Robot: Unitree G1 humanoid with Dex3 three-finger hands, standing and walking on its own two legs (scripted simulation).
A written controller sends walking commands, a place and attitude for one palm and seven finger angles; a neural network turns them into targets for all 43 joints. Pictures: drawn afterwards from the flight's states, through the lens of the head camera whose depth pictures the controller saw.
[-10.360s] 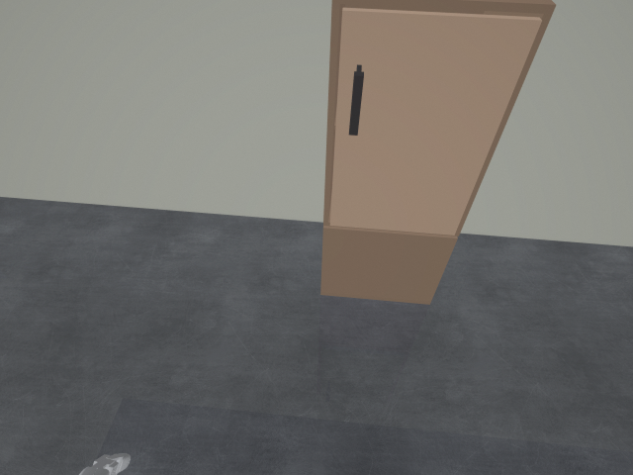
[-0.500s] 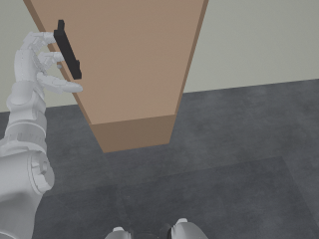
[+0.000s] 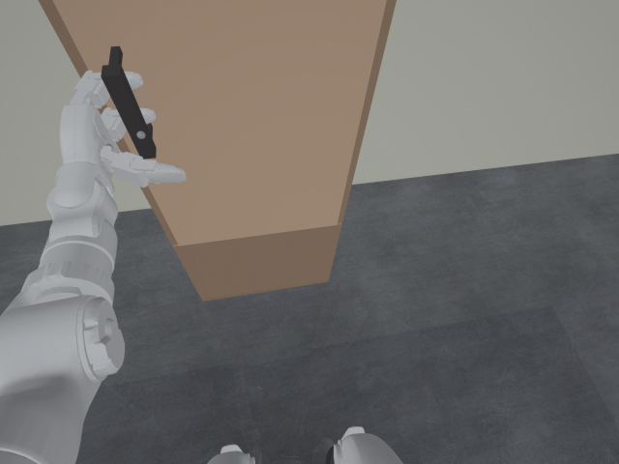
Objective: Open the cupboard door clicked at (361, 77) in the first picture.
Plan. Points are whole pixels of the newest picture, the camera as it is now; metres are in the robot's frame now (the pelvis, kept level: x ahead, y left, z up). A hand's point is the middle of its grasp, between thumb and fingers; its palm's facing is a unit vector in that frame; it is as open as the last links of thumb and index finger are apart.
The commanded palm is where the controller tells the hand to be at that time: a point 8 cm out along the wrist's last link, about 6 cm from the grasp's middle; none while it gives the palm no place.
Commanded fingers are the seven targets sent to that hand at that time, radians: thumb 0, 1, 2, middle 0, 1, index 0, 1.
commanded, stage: slide the fingers in behind the handle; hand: left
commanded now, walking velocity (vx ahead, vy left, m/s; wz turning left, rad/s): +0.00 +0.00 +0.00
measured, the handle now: (133, 106) +0.57 +0.19 +0.10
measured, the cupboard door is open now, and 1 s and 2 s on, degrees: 0 1 1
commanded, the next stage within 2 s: close the thumb around the handle in 0.98 s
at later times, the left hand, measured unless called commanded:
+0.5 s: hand (154, 132) +0.52 +0.16 +0.10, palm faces +0.08 -1.00 +0.00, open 13.9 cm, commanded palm +0.49 +0.20 +0.10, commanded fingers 0.00 -0.50 0.30 -0.30 -1.20 -0.30 -1.20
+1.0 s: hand (155, 135) +0.51 +0.16 +0.10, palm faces +0.11 -0.99 -0.01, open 14.1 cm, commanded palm +0.48 +0.19 +0.10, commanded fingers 0.00 -0.50 0.30 -0.30 -1.20 -0.30 -1.20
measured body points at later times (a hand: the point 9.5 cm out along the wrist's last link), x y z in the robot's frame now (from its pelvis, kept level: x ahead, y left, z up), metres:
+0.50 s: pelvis +0.00 +0.01 +0.00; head +0.11 +0.02 +0.44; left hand +0.51 +0.21 +0.10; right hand -0.01 -0.25 -0.11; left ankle -0.01 +0.12 -0.70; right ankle +0.02 -0.12 -0.70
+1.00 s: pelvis +0.01 +0.01 +0.00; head +0.11 +0.02 +0.44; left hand +0.50 +0.21 +0.10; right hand +0.02 -0.25 -0.12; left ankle -0.01 +0.12 -0.70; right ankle +0.02 -0.12 -0.70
